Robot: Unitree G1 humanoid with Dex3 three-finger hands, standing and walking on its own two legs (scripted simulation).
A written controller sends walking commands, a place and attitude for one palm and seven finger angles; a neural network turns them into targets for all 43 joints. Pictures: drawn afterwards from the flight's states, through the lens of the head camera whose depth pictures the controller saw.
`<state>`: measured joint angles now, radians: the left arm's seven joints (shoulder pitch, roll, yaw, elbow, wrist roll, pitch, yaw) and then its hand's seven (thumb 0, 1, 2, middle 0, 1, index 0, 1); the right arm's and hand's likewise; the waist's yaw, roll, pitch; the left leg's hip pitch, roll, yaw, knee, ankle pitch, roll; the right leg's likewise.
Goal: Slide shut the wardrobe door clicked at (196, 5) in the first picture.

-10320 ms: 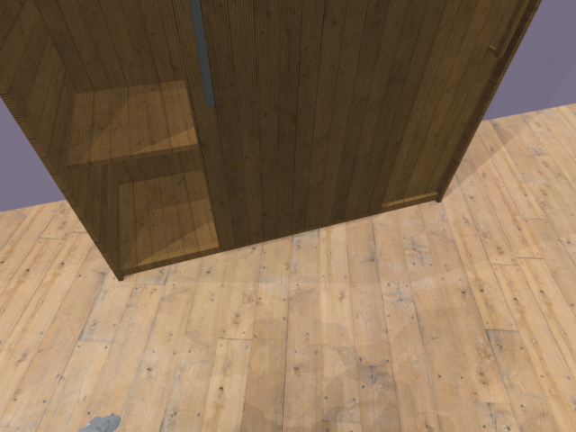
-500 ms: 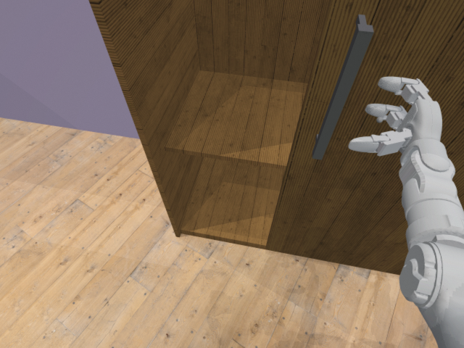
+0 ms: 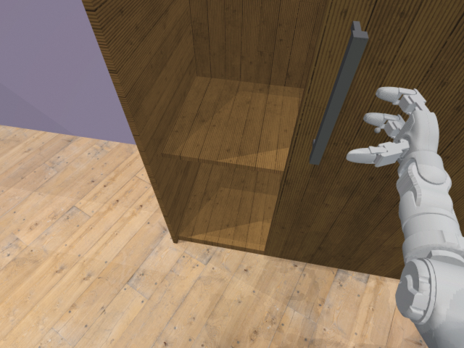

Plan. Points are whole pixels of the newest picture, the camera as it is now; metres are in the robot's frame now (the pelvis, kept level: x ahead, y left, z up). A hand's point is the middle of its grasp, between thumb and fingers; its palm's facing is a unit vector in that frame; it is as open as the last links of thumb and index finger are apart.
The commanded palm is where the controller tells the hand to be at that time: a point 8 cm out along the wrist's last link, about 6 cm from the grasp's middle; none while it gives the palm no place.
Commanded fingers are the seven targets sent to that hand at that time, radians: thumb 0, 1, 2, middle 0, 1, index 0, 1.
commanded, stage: move the hooked fingers beside the handle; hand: right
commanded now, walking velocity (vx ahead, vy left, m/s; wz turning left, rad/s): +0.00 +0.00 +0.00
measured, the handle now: (331, 104) +0.54 -0.10 +0.14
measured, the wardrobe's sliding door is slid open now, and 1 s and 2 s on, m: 0.40 0.40 0.40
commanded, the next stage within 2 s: feel for the door with the fingertips in 0.26 s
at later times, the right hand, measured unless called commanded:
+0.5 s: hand (362, 125) +0.48 -0.14 +0.15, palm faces +0.04 +1.00 -0.01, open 14.0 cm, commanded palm +0.45 -0.19 +0.14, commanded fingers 0.00 0.50 -0.30 0.30 1.20 0.30 1.20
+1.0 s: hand (348, 118) +0.49 -0.12 +0.15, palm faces +0.07 +1.00 -0.02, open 14.0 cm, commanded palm +0.46 -0.18 +0.14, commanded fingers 0.00 0.50 -0.30 0.30 1.20 0.30 1.20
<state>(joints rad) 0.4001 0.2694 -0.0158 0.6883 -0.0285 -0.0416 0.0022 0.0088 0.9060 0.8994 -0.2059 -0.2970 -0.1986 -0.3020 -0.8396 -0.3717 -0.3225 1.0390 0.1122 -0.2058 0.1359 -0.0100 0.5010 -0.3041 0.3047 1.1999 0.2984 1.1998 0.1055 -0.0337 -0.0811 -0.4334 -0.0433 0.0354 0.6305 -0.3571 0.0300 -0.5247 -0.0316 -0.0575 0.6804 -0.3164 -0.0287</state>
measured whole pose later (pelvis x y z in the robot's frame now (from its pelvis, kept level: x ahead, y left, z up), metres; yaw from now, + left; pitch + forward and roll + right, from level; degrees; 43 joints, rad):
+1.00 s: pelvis -0.01 +0.01 +0.00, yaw +0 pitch +10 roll +1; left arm 0.39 0.26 -0.02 0.69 -0.01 -0.05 -0.01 0.01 0.91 0.90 -0.21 -0.30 -0.20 -0.30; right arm -0.95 -0.33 -0.29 1.14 0.07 -0.24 0.02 -0.01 0.50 -0.30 0.30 1.20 0.30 1.20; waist 0.13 -0.04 -0.08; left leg -0.47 -0.05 0.03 0.66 -0.36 0.04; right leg -0.55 -0.03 -0.06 0.68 -0.30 -0.02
